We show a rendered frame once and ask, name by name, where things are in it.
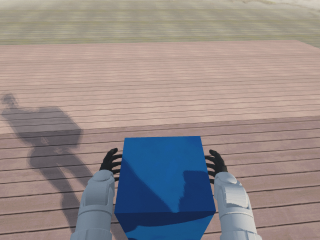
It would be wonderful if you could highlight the left robot forearm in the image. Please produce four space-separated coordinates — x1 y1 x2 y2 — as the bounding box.
70 169 115 240

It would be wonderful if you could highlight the robot right hand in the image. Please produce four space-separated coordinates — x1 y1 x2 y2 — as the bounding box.
204 149 228 184

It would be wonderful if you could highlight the robot left hand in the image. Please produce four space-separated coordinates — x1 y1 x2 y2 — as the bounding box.
99 148 123 182

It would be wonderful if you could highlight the carton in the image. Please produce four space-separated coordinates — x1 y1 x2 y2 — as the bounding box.
114 136 216 240

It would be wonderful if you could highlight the right robot forearm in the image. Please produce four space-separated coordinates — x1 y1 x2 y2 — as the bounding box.
214 171 262 240

